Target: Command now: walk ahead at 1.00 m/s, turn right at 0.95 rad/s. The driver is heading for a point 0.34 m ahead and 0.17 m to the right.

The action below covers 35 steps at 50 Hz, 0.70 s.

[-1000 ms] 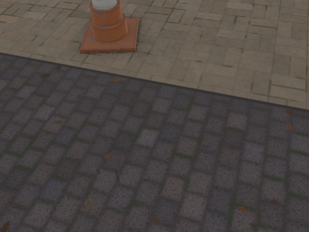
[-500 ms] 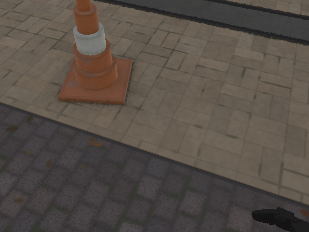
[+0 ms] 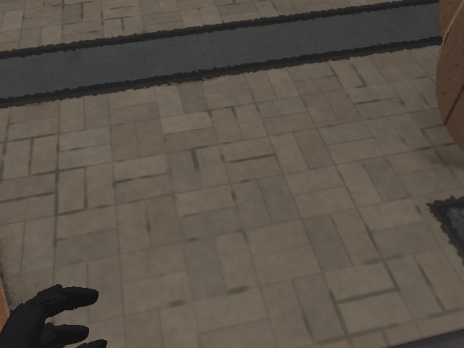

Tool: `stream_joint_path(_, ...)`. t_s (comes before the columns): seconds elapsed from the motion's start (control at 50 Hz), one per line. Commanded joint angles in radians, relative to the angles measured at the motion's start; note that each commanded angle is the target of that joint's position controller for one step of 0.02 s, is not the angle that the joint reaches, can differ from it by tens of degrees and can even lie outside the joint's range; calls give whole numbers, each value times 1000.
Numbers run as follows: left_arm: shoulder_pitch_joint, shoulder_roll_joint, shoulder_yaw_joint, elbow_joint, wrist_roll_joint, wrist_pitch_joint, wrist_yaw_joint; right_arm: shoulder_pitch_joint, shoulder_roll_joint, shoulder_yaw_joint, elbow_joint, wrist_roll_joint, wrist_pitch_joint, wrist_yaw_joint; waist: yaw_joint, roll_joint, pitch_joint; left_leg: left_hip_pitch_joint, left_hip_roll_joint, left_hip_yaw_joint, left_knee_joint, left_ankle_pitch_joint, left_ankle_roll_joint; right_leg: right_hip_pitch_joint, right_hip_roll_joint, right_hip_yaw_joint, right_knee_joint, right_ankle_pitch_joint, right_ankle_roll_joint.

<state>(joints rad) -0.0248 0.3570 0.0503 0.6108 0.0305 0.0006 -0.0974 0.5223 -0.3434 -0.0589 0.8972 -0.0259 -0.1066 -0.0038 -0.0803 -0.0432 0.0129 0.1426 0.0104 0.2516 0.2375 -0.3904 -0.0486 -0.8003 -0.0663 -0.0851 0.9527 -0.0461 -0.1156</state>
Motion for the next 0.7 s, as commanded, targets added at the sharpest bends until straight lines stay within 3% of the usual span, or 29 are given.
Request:
stream_joint_path(0.02, -22, -3, -23, -51, -1, -7, -12, -134, -110, -10, -95, 0, -26, -4, 106, 77, 102, -189, 196, 30, -64, 1031, 67, 254, 71, -103, -165, 66, -50)
stream_joint_path(0.04, 22, 14, -18, -38, 0, -10, -7, -114, -143, -17, -94, -1, -15, -13, 137, 103, 62, -135, 213, 34, 30, 1256, 63, 318, 111, -120, -181, 27, -69)
stream_joint_path(0.06, 122, 39, -7, -11, -1, -13, 1, -121, -182, -27, -99, -3, 2, -19, 199, 128, -4, -113, 234, 31, 185, 1393, 62, 431, 142, -115, -187, -24, -88)
stream_joint_path(0.08, 295, 74, 13, 36, -2, -14, 14, -152, -214, -37, -112, -6, 21, -22, 288, 146, -91, -150, 259, 14, 409, 1465, 73, 616, 169, -94, -180, -86, -112)
stream_joint_path(0.1, 514, 121, 43, 109, -2, -17, 36, -188, -209, -37, -133, -13, 35, -19, 372, 119, -185, -294, 258, -9, 719, 1331, 78, 893, 186, -29, -233, -139, -146)
stream_joint_path(0.12, 507, 186, 84, 126, -36, -1, 66, -201, -154, -33, -139, -11, 37, -6, 337, -61, -172, -544, 70, -12, 1135, 443, 47, 1061, 122, 135, -321, -234, -169)
stream_joint_path(0.14, 375, 322, 99, 68, 7, 20, 68, -96, -60, 0, -256, -8, 18, 9, 148, -249, -259, -947, -42, -128, 1486, -120, -9, 1271, -148, 713, -467, -244, -354)
stream_joint_path(0.16, 426, 291, 102, 37, -2, 26, 78, -228, -116, 1, -298, -11, -7, 7, 235, -36, -328, -1037, -13, -321, 1473, -41, 4, 1259, -187, 897, -638, -423, -380)
stream_joint_path(0.18, 398, 233, 88, 66, -5, 15, 91, -254, -105, 9, -300, -2, -20, 4, 181, 41, -137, -1049, 41, -327, 1357, 4, 13, 1075, -202, 851, -712, -318, -330)
stream_joint_path(0.2, 361, 175, 70, 86, -10, -3, 98, -247, -90, 16, -288, -7, -17, -1, 106, 123, -15, -966, 89, -318, 1226, 29, 13, 876, -167, 733, -700, -83, -285)
stream_joint_path(0.22, 310, 152, 59, 79, -8, -23, 106, -215, -75, 22, -264, -21, 2, -6, 54, 145, 26, -862, 114, -309, 1170, 14, 5, 722, -132, 611, -668, 177, -261)
stream_joint_path(0.24, 281, 117, 44, 76, -16, -40, 106, -172, -73, 23, -246, -33, 30, -8, 17, 156, 38, -759, 130, -303, 1111, -6, -10, 597, -106, 520, -662, 413, -249)
stream_joint_path(0.28, 286, 97, 34, 98, -23, -62, 92, -180, -53, 25, -250, -30, 61, -4, 0, 144, 24, -648, 132, -272, 937, -1, -22, 478, -43, 380, -665, 629, -217)
stream_joint_path(0.3, 210, 45, 30, 59, -62, -89, 94, -278, -67, 3, -282, 28, 16, -23, 29, 144, 8, -702, 121, -305, 886, 56, -29, 484, -35, 395, -651, 587, -206)
stream_joint_path(0.32, 209, 65, 31, 71, -72, -93, 102, -337, -34, 16, -310, 24, -3, -26, 35, 127, -7, -709, 115, -287, 774, 128, -30, 483, -6, 347, -638, 594, -188)
stream_joint_path(0.36, 278, 65, 36, 102, -67, -73, 128, -431, 33, 37, -325, 6, -31, -14, 101, 91, -43, -617, 43, -230, 492, 427, -10, 474, 93, 238, -603, 532, -117)
stream_joint_path(0.38, 350, 59, 35, 128, -60, -62, 136, -479, 42, 37, -329, 6, -40, -2, 148, 74, -60, -559, -7, -207, 391, 595, -1, 488, 104, 236, -596, 451, -83)
stream_joint_path(0.42, 428, 51, 30, 166, -52, -48, 142, -540, 31, 28, -352, 14, -42, 20, 185, 3, -53, -516, -51, -215, 286, 723, 24, 530, 76, 286, -587, 333, -50)
stream_joint_path(0.46, 431, 27, 24, 178, -45, -40, 145, -528, -14, 7, -357, 11, -38, 28, 157, -46, -49, -509, -62, -247, 229, 682, 58, 624, 51, 338, -497, 314, -24)
stream_joint_path(0.5, 354, 40, 30, 154, -38, -36, 143, -367, -49, -15, -312, -2, -43, 28, 39, -62, -109, -378, -64, -229, 162, 712, 91, 687, 64, 330, -289, 465, 22)
stream_joint_path(0.52, 310, 20, 23, 121, -26, -36, 136, -215, -79, -23, -275, -11, -48, 28, -32, -21, -208, -174, 50, -305, 212, 1007, 129, 617, 107, 293, -43, 312, 64)
stream_joint_path(0.54, 500, -64, 3, 148, -20, -37, 126, -164, -81, -5, -269, -41, -41, 28, 32, 259, -374, 163, 371, -624, 350, 1508, 340, 343, 252, 284, 401, -621, 145)
stream_joint_path(0.56, 653, -2, 0, 186, -52, -38, 105, -130, -59, -7, -255, -13, -27, 34, 42, 284, -562, 284, 483, -903, 318, 1236, 450, 243, 223, 397, 534, -676, 143)
stream_joint_path(0.58, 535, 74, 19, 182, -62, -20, 101, -212, -40, -9, -285, 7, -8, 27, 6, 162, -464, 165, 419, -846, 249, 935, 416, 210, 166, 375, 560, -603, 164)
stream_joint_path(0.6, 401, 83, 25, 142, -60, 0, 109, -314, -16, 1, -293, 13, 13, 19, 30, 64, -308, -29, 355, -760, 187, 637, 362, 183, 128, 302, 502, -518, 171)
stream_joint_path(0.62, 319, 71, 27, 124, -47, 21, 119, -386, 14, 20, -298, 11, 30, 14, 58, 7, -177, -230, 291, -691, 119, 448, 320, 196, 100, 246, 440, -477, 175)
stream_joint_path(0.64, 327, 46, 27, 117, -44, 38, 123, -433, 10, 24, -294, 2, 41, 12, 108, 49, -107, -386, 240, -640, 63, 315, 289, 255, 71, 216, 357, -438, 173)
stream_joint_path(0.66, 360, 9, 20, 125, -43, 49, 126, -457, 9, 22, -288, -2, 48, 16, 132, 101, -69, -497, 180, -569, 24, 265, 255, 331, 57, 182, 240, -423, 172)
stream_joint_path(0.7, 392, -48, 6, 144, -33, 44, 134, -464, 9, 15, -271, -6, 48, 22, 139, 154, -85, -571, 120, -448, 14, 373, 243, 454, 58, 130, 27, -440, 178)
